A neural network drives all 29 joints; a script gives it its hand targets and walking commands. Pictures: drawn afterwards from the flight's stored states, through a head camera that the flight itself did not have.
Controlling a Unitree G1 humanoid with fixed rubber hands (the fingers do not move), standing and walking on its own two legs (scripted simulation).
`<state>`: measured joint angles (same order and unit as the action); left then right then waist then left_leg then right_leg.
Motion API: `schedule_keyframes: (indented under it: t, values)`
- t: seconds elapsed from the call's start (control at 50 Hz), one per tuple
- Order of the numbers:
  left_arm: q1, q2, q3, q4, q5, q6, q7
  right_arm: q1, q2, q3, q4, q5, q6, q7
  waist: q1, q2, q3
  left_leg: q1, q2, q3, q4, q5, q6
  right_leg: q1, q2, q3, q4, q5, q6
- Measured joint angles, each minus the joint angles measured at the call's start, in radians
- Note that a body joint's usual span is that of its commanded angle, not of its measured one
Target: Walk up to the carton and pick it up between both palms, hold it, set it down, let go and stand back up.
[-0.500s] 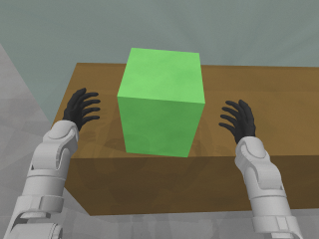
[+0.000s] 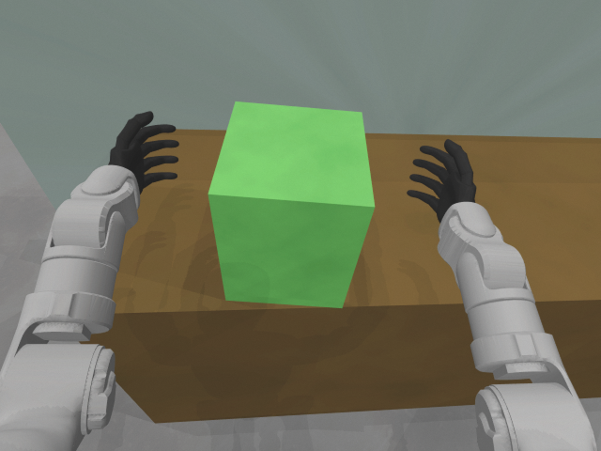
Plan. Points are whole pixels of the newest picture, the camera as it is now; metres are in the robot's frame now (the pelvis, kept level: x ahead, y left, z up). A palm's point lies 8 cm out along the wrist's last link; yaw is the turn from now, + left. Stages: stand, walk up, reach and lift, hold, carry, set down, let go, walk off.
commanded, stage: reach and lift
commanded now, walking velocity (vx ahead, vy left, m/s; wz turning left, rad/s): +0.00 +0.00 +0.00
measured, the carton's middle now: (291, 209) +0.48 +0.00 +0.04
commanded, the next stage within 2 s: none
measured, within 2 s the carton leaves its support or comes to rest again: neither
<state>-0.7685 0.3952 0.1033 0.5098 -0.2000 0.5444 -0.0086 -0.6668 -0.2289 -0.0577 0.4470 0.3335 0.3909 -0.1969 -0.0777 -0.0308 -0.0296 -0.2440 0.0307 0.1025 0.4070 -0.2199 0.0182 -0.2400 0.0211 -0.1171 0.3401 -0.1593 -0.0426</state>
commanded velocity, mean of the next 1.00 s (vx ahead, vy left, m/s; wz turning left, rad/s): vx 0.00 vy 0.00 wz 0.00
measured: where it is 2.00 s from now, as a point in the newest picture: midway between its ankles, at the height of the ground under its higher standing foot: outside the picture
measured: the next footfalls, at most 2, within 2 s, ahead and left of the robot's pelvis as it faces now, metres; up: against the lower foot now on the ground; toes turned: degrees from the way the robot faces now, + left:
none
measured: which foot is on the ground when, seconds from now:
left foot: down 0.00-1.00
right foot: down 0.00-1.00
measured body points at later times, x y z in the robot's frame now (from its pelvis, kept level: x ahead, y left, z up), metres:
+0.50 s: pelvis +0.00 +0.00 +0.00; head +0.02 +0.02 +0.45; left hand +0.49 +0.20 +0.22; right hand +0.46 -0.21 +0.21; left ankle -0.01 +0.10 -0.75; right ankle +0.01 -0.09 -0.75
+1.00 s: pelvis +0.00 +0.00 -0.01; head +0.06 +0.02 +0.44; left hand +0.48 +0.19 +0.11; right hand +0.45 -0.19 +0.11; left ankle -0.01 +0.10 -0.75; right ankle +0.01 -0.09 -0.75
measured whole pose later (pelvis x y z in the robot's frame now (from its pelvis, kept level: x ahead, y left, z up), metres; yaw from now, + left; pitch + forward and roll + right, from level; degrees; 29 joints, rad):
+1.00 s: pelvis +0.00 +0.00 -0.01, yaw +0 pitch +13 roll -1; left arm -0.99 0.32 0.03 1.07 -0.19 0.19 0.05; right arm -0.86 -0.16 -0.12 0.90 0.22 0.16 -0.19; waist -0.06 -0.01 -0.14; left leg -0.46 0.04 0.09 0.46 -0.23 0.01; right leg -0.44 0.03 -0.12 0.37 -0.15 -0.05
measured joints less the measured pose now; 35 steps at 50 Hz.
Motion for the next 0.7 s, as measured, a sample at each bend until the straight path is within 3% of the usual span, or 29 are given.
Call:
schedule_keyframes:
  t: [0.24, 0.52, 0.7]
  values:
    - [-0.188, 0.016, -0.039, 0.185, -0.037, -0.006, 0.027, -0.181, -0.052, 0.009, 0.209, 0.022, -0.002, 0.029, 0.010, 0.012, -0.052, -0.050, 0.005, 0.006, 0.008, -0.002, 0.001, -0.048, 0.005, 0.007, -0.002, 0.006, 0.000]
    - [-0.401, 0.043, -0.110, 0.463, -0.072, -0.083, 0.034, -0.405, -0.073, 0.015, 0.472, 0.027, -0.031, 0.044, 0.000, 0.009, -0.095, -0.097, 0.002, -0.004, 0.002, 0.007, 0.001, -0.089, 0.003, -0.003, -0.014, 0.014, 0.000]
    - [-0.434, 0.025, -0.116, 0.583, -0.029, -0.167, 0.020, -0.439, -0.046, 0.026, 0.585, 0.006, -0.081, 0.036, -0.011, 0.005, -0.077, -0.090, 0.002, -0.010, -0.005, 0.009, -0.001, -0.074, 0.004, -0.007, -0.032, 0.021, 0.001]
